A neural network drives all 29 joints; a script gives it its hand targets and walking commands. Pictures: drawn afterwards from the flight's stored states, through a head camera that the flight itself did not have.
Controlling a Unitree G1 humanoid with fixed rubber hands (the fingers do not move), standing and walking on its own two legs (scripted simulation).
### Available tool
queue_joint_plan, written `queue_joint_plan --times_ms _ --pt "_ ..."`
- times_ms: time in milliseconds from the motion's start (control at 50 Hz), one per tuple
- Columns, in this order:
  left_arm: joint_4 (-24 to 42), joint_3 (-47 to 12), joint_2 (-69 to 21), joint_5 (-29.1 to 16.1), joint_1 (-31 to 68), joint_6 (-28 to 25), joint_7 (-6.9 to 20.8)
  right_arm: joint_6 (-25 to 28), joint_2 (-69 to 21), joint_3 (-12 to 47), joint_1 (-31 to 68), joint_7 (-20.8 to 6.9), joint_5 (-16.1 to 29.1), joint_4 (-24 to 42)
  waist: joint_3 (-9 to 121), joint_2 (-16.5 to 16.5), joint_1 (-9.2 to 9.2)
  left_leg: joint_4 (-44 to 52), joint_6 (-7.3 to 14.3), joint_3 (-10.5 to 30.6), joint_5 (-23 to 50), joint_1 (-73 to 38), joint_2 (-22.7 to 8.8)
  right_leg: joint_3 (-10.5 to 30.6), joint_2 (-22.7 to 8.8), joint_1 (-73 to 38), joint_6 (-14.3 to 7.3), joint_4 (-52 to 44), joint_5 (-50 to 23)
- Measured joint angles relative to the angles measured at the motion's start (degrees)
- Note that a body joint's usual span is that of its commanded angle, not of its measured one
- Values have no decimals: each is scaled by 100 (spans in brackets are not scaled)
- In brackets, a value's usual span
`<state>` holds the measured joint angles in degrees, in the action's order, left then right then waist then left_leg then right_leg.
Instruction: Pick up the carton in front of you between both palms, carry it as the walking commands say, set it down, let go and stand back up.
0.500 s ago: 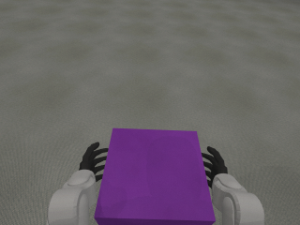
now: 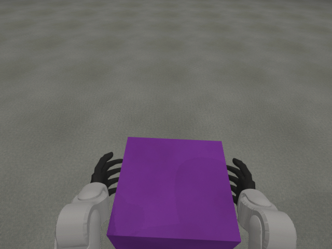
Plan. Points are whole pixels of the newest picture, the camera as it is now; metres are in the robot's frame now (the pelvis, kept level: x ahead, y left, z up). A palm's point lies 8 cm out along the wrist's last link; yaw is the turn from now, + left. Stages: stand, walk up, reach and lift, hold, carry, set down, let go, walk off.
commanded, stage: carry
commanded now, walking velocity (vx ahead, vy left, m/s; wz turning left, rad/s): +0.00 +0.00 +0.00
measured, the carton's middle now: (171, 205) +0.25 +0.00 +0.03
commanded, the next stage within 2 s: none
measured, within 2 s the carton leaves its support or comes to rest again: neither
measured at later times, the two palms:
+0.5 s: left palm (94, 180) +0.26 +0.16 +0.11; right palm (235, 184) +0.26 -0.14 +0.10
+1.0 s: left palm (97, 203) +0.24 +0.16 +0.05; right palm (230, 206) +0.24 -0.14 +0.04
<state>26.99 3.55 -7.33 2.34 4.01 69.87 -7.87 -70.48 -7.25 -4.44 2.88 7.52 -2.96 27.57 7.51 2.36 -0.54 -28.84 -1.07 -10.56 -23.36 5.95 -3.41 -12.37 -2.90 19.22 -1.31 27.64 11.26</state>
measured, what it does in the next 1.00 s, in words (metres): stands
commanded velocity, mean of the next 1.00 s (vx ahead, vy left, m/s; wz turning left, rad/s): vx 0.00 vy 0.00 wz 0.00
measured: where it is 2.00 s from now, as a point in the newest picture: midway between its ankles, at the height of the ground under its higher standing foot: outside the picture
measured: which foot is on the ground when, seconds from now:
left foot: down 0.00-1.00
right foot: down 0.00-1.00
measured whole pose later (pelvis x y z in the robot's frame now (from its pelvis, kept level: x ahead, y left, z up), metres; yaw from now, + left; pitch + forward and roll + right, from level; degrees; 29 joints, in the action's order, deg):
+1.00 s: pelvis -0.03 +0.01 -0.01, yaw +1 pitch +1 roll -1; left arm 0.7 7.3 -7.8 10.8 10.2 51.5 -2.3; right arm -52.0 -7.6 -7.2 9.2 2.4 -11.2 0.6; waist 4.0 1.2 -0.1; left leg -29.6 1.9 -10.4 -24.6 5.8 -1.8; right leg -12.2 -4.9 19.9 -0.8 30.4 10.7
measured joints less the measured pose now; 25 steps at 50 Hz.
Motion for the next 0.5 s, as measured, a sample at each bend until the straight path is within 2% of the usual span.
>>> queue_joint_plan --times_ms 140,220,340,440,500 --pt "159 9 3 -13 -86 -84 2 106 -4 62 -23 1 20 65 -88 -118 153 156 -10 2 255 -129 48 6 -54 -26 12 113 -33" --pt "180 -22 3 -21 -121 -79 1 95 -3 69 -87 0 12 126 -91 -114 170 109 -38 -6 399 -138 48 16 -51 -105 20 19 -126" --pt "292 -50 4 -22 -97 -71 1 129 -5 67 -122 2 32 254 -102 -168 87 707 19 -1 380 -487 107 -5 -73 -97 -17 153 -174" --pt "235 -57 5 21 -138 14 0 92 -4 69 -159 0 44 140 -67 -121 65 228 91 4 222 -387 66 -20 -30 -452 109 -241 43" --pt "65 -55 3 33 -102 18 1 53 0 27 -121 -5 22 12 -40 -92 56 47 1 -7 168 -344 74 16 -58 -439 111 -175 84"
